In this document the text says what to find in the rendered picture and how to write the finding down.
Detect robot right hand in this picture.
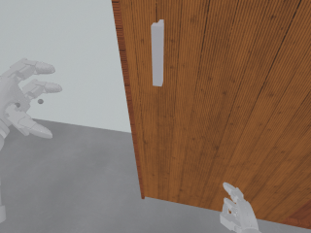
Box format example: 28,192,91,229
220,182,259,233

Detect robot left forearm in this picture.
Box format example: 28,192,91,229
0,118,10,223

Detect handle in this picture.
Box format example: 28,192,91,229
151,19,164,86

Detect wardrobe door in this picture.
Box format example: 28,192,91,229
288,199,311,222
120,0,311,223

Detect robot left hand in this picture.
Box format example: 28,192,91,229
0,57,62,139

